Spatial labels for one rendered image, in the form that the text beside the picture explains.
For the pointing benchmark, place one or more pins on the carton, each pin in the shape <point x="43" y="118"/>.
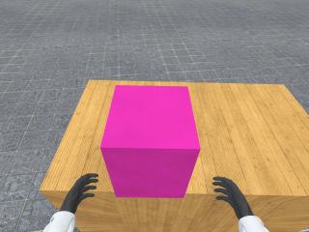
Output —
<point x="150" y="143"/>

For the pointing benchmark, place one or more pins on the right robot hand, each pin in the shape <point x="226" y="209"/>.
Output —
<point x="234" y="196"/>

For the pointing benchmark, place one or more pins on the pedestal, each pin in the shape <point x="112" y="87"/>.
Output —
<point x="256" y="135"/>

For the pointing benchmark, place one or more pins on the left robot forearm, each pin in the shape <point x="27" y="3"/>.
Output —
<point x="62" y="221"/>

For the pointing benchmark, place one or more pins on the right robot forearm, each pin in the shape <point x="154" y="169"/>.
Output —
<point x="251" y="224"/>

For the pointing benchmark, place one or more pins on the left robot hand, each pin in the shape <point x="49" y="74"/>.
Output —
<point x="76" y="195"/>

